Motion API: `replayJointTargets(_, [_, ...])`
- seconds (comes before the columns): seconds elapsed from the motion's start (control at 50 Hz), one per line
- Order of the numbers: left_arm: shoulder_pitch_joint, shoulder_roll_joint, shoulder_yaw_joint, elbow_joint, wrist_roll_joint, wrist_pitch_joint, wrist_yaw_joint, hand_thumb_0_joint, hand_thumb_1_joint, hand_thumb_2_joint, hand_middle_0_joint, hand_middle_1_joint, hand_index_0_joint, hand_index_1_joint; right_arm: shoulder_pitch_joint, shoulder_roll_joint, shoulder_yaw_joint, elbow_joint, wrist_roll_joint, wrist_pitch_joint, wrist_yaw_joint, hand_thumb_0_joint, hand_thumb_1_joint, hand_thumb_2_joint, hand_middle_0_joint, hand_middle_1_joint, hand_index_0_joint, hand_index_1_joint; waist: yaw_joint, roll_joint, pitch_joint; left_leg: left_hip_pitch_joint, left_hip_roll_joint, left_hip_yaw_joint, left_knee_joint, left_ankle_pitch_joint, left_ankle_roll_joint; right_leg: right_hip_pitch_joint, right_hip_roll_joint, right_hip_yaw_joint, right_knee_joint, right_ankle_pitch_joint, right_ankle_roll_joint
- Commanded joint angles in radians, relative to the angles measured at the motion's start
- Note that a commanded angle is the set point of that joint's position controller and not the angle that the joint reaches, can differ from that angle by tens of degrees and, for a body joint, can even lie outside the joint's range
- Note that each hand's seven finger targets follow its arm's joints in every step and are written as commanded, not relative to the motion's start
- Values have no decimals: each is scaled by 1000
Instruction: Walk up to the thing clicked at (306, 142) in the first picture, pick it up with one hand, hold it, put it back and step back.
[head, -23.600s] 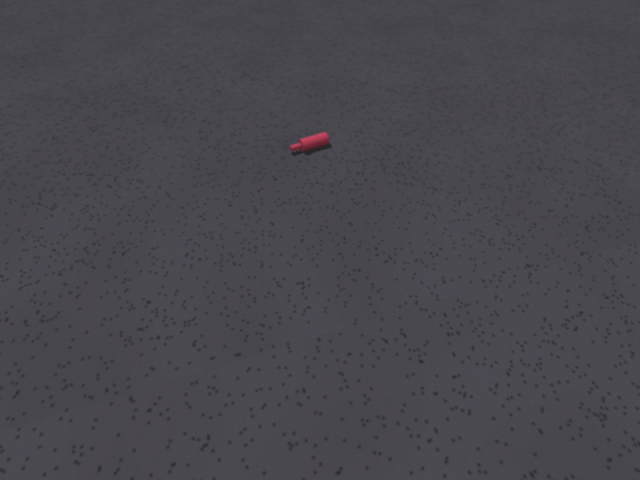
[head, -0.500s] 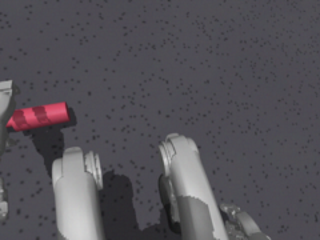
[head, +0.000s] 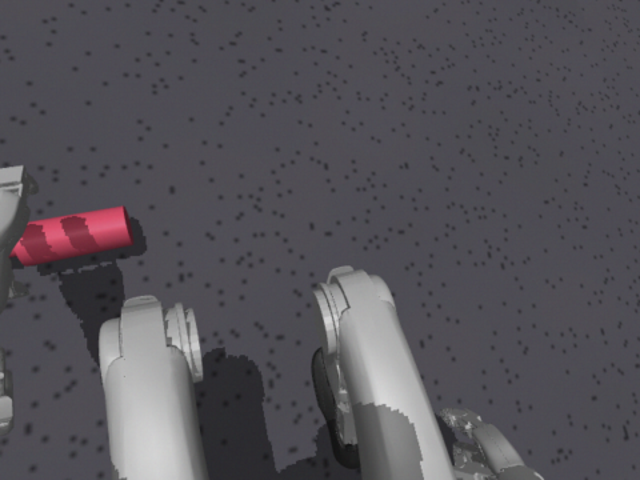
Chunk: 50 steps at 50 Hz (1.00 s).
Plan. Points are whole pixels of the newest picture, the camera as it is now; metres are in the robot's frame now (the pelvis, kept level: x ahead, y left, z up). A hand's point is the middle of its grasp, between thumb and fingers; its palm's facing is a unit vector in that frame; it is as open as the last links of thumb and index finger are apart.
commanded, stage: rise first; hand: left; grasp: from above
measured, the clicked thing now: (56, 238) +0.45 +0.31 -0.29
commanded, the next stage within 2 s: approach in 0.12 s
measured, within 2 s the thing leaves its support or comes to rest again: neither
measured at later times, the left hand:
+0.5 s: hand (42, 229) +0.43 +0.29 -0.18, palm faces -0.43 -0.08 -0.90, open 14.0 cm
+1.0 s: hand (22, 231) +0.43 +0.31 -0.17, palm faces -0.45 -0.10 -0.89, open 14.1 cm
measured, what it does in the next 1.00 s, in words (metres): stands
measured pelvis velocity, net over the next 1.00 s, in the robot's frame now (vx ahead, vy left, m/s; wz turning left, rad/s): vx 0.01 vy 0.00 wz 0.00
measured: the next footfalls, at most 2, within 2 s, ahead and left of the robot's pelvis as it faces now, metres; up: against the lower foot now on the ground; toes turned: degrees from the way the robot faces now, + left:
none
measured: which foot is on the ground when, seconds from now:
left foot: down 0.00-1.00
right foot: down 0.00-1.00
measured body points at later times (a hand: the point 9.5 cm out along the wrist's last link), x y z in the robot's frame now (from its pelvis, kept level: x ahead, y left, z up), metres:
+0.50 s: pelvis +0.00 +0.00 +0.00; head +0.23 +0.08 +0.38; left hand +0.45 +0.29 -0.12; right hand +0.08 -0.27 -0.10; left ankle +0.08 +0.14 -0.29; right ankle +0.10 -0.14 -0.29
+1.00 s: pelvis +0.01 +0.00 +0.00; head +0.24 +0.06 +0.38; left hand +0.45 +0.31 -0.12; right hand +0.05 -0.27 -0.11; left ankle +0.08 +0.14 -0.29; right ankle +0.10 -0.14 -0.29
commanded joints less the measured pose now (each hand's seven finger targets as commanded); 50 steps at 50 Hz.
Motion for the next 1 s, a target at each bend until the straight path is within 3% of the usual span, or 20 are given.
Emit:
replayJointTargets(0.0, [-308, 254, 19, -130, -20, 5, 33, 0, -555, 1016, -77, -1047, -78, -1046, 152, -248, -75, -24, 2, -15, -13, 0, -902, -899, 200, 300, 200, 300, 8, 299, -610, 523, 6, 148, -263, 59, 70, 213, -2, -154, -234, 132, -92])
replayJointTargets(0.04, [-299, 243, 9, -115, -20, 5, 26, 0, -535, 997, -77, -1055, -88, -1044, 165, -245, -72, -24, 0, -20, -10, 0, -901, -898, 200, 300, 200, 300, -3, 277, -593, 503, 4, 149, -253, 69, 74, 232, 0, -152, -238, 147, -88])
replayJointTargets(0.18, [-259, 290, 53, -161, -37, -6, 13, 0, -529, 988, -74, -1064, -89, -1049, 164, -252, -75, -29, 3, -19, -3, 0, -901, -898, 200, 300, 200, 300, 28, 311, -642, 542, 5, 144, -262, 103, 66, 253, 0, -160, -218, 170, -92])
replayJointTargets(0.2, [-230, 266, 43, -127, -34, -2, 9, 0, -596, 1068, -99, -1020, -68, -1053, 166, -249, -75, -30, 2, -19, 0, 0, -903, -897, 200, 300, 200, 300, 25, 298, -614, 532, 4, 146, -260, 97, 66, 245, 0, -159, -216, 166, -94])
replayJointTargets(0.24, [-280, 269, 43, -190, -33, -11, 11, 0, -556, 1012, -68, -1046, -71, -1043, 166, -250, -75, -27, 3, -13, -1, 0, -895, -891, 200, 300, 200, 300, 22, 327, -654, 547, 4, 148, -262, 117, 65, 258, -3, -158, -214, 187, -92])
replayJointTargets(0.36, [-384, 134, -79, -118, -21, -10, 20, 0, -547, 1005, -66, -1041, -73, -1034, 209, -246, -70, -8, -3, -19, -1, 0, -893, -890, 200, 300, 200, 300, -65, 281, -591, 515, 11, 136, -236, 107, 68, 223, 3, -162, -243, 199, -90])
replayJointTargets(0.38, [-418, 101, -96, -103, -35, -12, 26, 0, -549, 1007, -64, -1041, -71, -1034, 215, -248, -68, -5, -5, -21, -2, 0, -892, -890, 200, 300, 200, 300, -84, 265, -570, 487, 11, 135, -231, 95, 70, 218, 2, -164, -249, 189, -86])
replayJointTargets(0.44, [-411, 91, -108, -11, -26, 6, 52, 0, -540, 1002, -62, -1046, -75, -1032, 221, -255, -56, 0, -13, -32, -2, 0, -891, -889, 200, 300, 200, 300, -80, 266, -556, 498, 11, 132, -240, 94, 66, 218, 3, -175, -248, 181, -88])
replayJointTargets(0.48, [-398, 119, -92, 15, -10, 25, 72, 0, -531, 999, -59, -1037, -75, -1021, 217, -260, -48, -9, -16, -42, 3, 0, -888, -887, 200, 300, 200, 300, -75, 267, -552, 500, 11, 136, -235, 102, 67, 232, 6, -176, -245, 191, -86])
replayJointTargets(0.54, [-390, 225, 3, 15, 4, 58, 116, 0, -527, 1003, -75, -1036, -87, -1023, 195, -263, -36, -20, -17, -44, 8, 0, -892, -889, 200, 300, 200, 300, -22, 329, -624, 524, 8, 151, -238, 134, 66, 255, 5, -171, -213, 217, -92])
replayJointTargets(0.6, [-395, 236, 14, 33, 26, 92, 138, 0, -542, 1001, -73, -1031, -81, -1022, 173, -263, -26, -40, -23, -52, 24, 0, -895, -890, 200, 300, 200, 300, -46, 350, -599, 513, 8, 157, -234, 119, 69, 246, 6, -168, -203, 212, -94])
replayJointTargets(0.68, [-374, 321, 79, -94, -11, 123, 151, 0, -542, 1000, -73, -1022, -82, -1012, 155, -266, -25, -57, -12, -50, 31, 0, -894, -889, 200, 300, 200, 300, -1, 364, -720, 522, 11, 172, -215, 174, 81, 340, 8, -142, -212, 274, -87])
replayJointTargets(0.72, [-348, 294, 73, -88, -35, 141, 138, 0, -552, 1030, -85, -1023, -83, -1025, 157, -264, -31, -60, -10, -51, 35, 0, -896, -891, 200, 300, 200, 300, -10, 348, -707, 500, 13, 170, -217, 151, 84, 341, 9, -139, -219, 253, -87])
replayJointTargets(0.76, [-331, 240, 27, -41, -57, 150, 106, 0, -566, 1009, -76, -1021, -76, -1020, 162, -252, -36, -45, -10, -55, 41, 0, -898, -892, 200, 300, 200, 300, -33, 303, -627, 437, 13, 167, -213, 92, 90, 304, 13, -139, -233, 191, -87])
replayJointTargets(0.8, [-289, 204, 8, -40, -89, 153, 63, 0, -569, 1002, -70, -1025, -73, -1021, 183, -251, -46, -38, -6, -60, 43, 0, -899, -892, 200, 300, 200, 300, -32, 285, -598, 431, 10, 157, -225, 75, 88, 295, 12, -147, -241, 168, -89])
replayJointTargets(0.84, [-298, 215, 13, -113, -123, 139, 23, 0, -573, 1012, -74, -1038, -76, -1036, 204, -259, -56, -29, -8, -59, 42, 0, -900, -893, 200, 300, 200, 300, -24, 277, -630, 448, 11, 149, -232, 93, 85, 322, 9, -153, -242, 180, -89])
replayJointTargets(0.88, [-327, 179, -27, -175, -142, 118, -22, 0, -570, 1020, -80, -1048, -82, -1046, 220, -254, -63, -21, -1, -54, 41, 0, -901, -893, 200, 300, 200, 300, -33, 277, -649, 471, 14, 144, -232, 110, 82, 338, 8, -154, -246, 201, -88])
replayJointTargets(0.92, [-355, 185, -34, -210, -132, 90, -51, 0, -564, 979, -65, -1073, -85, -1051, 245, -264, -75, -17, 1, -49, 36, 0, -905, -898, 200, 300, 200, 300, -49, 273, -663, 480, 13, 142, -222, 147, 78, 370, 7, -155, -247, 243, -86])
replayJointTargets(0.94, [-330, 116, -79, -151, -135, 83, -66, 0, -563, 973, -61, -1072, -85, -1047, 253, -259, -74, -3, 7, -46, 35, 0, -904, -897, 200, 300, 200, 300, -61, 236, -621, 461, 13, 140, -216, 137, 78, 349, 7, -158, -254, 233, -84])
replayJointTargets(0.98, [-336, 115, -83, -147, -126, 52, -75, 0, -555, 962, -57, -1067, -84, -1039, 275, -263, -73, 2, 7, -39, 33, 0, -903, -897, 200, 300, 200, 300, -75, 193, -602, 450, 13, 132, -205, 157, 79, 354, 10, -165, -258, 257, -80])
